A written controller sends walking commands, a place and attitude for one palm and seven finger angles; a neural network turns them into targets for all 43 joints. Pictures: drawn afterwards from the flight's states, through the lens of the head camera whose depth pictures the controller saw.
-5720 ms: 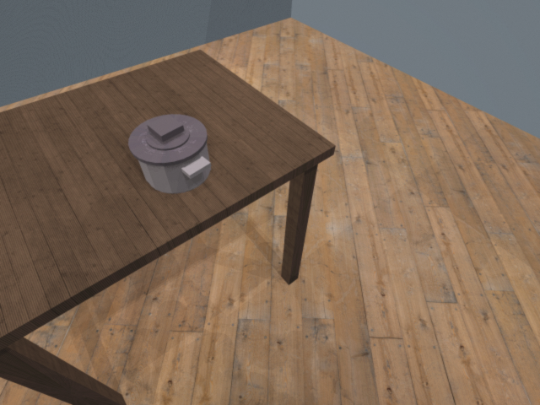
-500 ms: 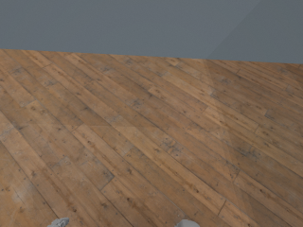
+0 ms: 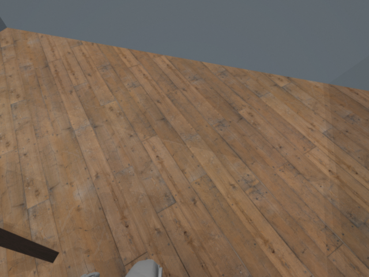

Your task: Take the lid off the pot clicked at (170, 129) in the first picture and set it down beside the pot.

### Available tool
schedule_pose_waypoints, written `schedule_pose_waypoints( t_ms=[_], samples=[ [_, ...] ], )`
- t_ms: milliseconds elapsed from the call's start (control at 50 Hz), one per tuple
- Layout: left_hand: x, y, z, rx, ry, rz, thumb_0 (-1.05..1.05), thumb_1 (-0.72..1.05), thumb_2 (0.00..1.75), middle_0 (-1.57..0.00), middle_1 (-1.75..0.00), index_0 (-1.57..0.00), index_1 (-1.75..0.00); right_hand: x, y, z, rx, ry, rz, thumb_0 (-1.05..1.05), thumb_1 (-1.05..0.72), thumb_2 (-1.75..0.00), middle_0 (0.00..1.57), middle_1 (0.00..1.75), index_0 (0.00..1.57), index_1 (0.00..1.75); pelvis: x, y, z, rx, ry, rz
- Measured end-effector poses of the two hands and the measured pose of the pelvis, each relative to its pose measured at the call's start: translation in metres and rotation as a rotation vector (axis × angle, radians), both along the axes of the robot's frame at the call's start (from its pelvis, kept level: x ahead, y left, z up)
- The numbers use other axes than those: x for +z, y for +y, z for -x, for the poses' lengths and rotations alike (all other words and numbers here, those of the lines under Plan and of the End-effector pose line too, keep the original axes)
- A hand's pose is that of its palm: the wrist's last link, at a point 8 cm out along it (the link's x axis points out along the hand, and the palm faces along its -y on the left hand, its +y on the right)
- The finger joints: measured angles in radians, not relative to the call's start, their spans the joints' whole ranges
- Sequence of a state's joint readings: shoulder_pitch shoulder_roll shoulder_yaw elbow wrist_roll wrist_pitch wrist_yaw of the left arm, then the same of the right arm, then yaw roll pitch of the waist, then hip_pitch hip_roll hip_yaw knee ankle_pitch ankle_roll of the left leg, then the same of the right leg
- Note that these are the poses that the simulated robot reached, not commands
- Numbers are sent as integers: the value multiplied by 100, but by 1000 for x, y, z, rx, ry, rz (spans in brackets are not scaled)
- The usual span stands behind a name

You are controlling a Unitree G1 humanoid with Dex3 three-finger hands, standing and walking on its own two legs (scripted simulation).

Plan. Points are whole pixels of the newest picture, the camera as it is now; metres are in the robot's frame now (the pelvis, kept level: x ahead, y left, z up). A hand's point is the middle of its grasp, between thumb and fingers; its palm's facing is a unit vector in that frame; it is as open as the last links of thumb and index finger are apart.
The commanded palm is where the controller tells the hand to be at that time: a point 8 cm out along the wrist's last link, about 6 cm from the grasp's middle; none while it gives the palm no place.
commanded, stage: turn to face it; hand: left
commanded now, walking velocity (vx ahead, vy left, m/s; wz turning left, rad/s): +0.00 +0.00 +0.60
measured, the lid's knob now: out of the picture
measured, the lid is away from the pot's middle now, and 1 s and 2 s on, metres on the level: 0.00 0.00 0.00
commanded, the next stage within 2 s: none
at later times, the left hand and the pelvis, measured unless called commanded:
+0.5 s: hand out of the picture +0.06 +0.30 -0.16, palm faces +0.31 -0.92 -0.25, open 7.4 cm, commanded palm none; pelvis +0.01 +0.06 +0.00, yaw +18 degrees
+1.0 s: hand out of the picture -0.04 +0.23 -0.15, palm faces +0.57 -0.77 -0.29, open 7.4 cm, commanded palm none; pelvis +0.02 +0.02 +0.00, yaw +37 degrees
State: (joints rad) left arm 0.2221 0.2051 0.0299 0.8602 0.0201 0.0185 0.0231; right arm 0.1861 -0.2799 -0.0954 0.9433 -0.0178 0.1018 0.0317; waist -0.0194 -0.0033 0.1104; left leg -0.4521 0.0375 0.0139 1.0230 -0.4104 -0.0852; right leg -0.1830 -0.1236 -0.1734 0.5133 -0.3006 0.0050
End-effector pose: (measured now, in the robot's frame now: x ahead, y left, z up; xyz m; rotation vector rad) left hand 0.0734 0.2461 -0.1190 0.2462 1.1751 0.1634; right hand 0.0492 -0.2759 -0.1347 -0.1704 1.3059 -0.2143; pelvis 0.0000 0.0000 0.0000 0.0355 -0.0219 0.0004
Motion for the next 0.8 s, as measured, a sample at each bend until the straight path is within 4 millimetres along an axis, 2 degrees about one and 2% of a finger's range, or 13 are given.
schedule_pose_waypoints(
  t_ms=[80, 140, 200, 300, 420, 540, 660, 720, 800],
  samples=[
    [-16, 26, 38, 84, 75, 15, 0, 91, 90, -21, -30, -20, -30, 7, 20, -45, 101, -52, 31, 0, -91, -90, 20, 29, 20, 30, -5, 16, 0, 51, 12, 12],
    [-35, 52, 63, 154, 118, 28, 0, 91, 90, -21, -30, -20, -30, 10, 42, -80, 183, -119, 64, 0, -91, -90, 20, 29, 20, 30, -17, 33, -3, 95, 23, 33],
    [-44, 73, 79, 213, 159, 27, 1, 91, 90, -21, -30, -20, -30, 18, 64, -102, 243, -167, 79, 0, -91, -90, 20, 29, 20, 30, -18, 44, -3, 125, 25, 33],
    [-32, 91, 72, 263, 111, 34, 1, 91, 90, -20, -30, -20, -30, 32, 91, -111, 302, -167, 86, 0, -91, -90, 20, 29, 20, 30, -4, 56, -6, 187, 22, 64],
    [-16, 99, 49, 295, -6, 30, 1, 91, 90, -20, -30, -20, -30, 30, 109, -109, 345, -131, 55, 0, -90, -90, 20, 30, 20, 30, 3, 62, -9, 259, 15, 72],
    [-3, 97, 28, 323, -86, 7, 1, 91, 90, -20, -30, -20, -30, 18, 107, -101, 365, -78, 26, 0, -90, -90, 20, 30, 20, 30, 2, 55, -13, 333, 14, 64],
    [10, 81, 14, 354, -152, -30, 1, 91, 90, -20, -30, -20, -30, 1, 85, -97, 386, -12, 6, 0, -90, -90, 20, 30, 20, 30, -2, 35, -20, 410, 18, 53],
    [13, 69, 19, 377, -178, -65, 0, 91, 90, -21, -30, -20, -30, -13, 71, -106, 398, 5, -8, 0, -90, -90, 20, 30, 20, 30, -9, 22, -24, 442, 19, 38],
    [19, 51, 47, 435, -145, -79, 0, 91, 90, -21, -30, -20, -30, -14, 64, -124, 455, 11, -12, 0, -90, -90, 20, 29, 20, 30, -5, 13, -24, 510, 0, 23]
  ],
)
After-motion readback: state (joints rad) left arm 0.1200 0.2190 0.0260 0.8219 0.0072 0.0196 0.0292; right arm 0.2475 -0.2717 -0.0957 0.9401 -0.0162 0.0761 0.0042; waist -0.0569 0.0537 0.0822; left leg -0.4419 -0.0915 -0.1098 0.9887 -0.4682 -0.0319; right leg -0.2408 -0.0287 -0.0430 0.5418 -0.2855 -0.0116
